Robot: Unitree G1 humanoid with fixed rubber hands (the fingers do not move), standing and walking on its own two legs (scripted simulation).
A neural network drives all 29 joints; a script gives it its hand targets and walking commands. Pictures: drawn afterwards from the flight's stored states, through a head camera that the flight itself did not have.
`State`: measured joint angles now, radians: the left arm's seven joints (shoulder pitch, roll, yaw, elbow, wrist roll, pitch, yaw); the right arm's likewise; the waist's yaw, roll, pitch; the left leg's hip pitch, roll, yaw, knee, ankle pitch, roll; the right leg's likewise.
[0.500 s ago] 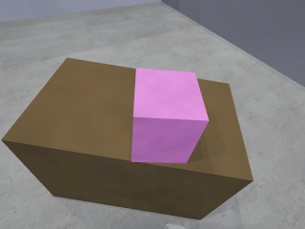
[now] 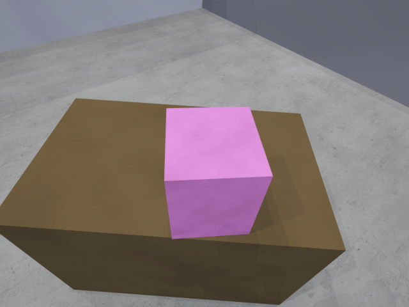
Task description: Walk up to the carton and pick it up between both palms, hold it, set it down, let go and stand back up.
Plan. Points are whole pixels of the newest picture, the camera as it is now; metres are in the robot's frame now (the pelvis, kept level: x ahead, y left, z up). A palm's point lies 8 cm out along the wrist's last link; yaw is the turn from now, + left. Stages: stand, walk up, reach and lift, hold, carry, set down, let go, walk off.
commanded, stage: walk up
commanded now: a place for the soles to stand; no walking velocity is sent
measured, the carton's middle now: (209, 174) +0.42 -0.02 -0.01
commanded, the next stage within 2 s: reach and lift in 1.94 s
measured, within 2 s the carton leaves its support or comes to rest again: neither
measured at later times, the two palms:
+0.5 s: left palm out of the picture +0.04 +0.25 -0.13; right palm out of the picture +0.04 -0.25 -0.13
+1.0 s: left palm out of the picture +0.03 +0.20 -0.13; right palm out of the picture +0.04 -0.32 -0.13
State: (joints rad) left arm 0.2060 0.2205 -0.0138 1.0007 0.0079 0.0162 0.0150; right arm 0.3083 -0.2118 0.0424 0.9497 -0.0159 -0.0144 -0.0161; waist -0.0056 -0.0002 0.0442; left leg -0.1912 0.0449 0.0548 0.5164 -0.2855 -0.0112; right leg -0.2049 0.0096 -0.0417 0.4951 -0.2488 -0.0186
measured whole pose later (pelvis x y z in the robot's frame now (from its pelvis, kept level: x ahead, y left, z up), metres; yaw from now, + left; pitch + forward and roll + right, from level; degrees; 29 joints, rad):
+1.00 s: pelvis -0.01 -0.06 +0.00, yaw +3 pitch -1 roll +0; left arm 0.19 0.24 -0.01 0.95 0.02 0.05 0.01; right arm 0.27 -0.27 0.01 0.93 -0.01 0.02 -0.06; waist 0.02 0.02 0.09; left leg -0.37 0.02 0.02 0.80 -0.47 0.03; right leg -0.24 0.05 -0.12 0.48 -0.23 -0.10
